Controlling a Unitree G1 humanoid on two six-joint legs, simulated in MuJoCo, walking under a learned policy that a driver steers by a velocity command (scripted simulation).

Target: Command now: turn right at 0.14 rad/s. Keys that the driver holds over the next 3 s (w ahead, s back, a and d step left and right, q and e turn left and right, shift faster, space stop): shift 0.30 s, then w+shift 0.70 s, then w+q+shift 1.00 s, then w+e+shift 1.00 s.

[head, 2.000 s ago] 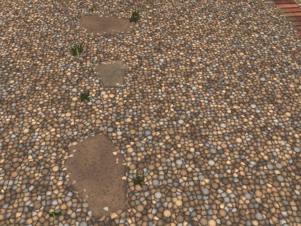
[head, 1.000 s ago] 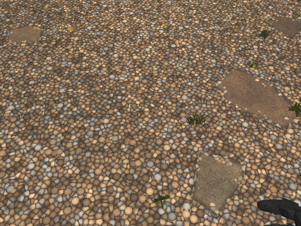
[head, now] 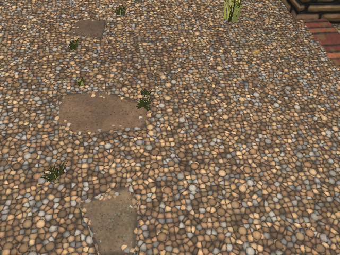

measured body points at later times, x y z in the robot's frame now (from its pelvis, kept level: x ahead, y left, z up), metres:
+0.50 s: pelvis +0.02 +0.00 +0.00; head +0.02 +0.01 +0.45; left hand +0.07 +0.28 -0.13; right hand +0.13 -0.27 -0.11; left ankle +0.01 +0.10 -0.73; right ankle -0.03 -0.12 -0.74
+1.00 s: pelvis +0.29 -0.03 -0.03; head +0.33 -0.02 +0.42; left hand +0.56 +0.19 -0.10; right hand +0.18 -0.28 -0.16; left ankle +0.03 +0.10 -0.73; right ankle +0.44 -0.12 -0.74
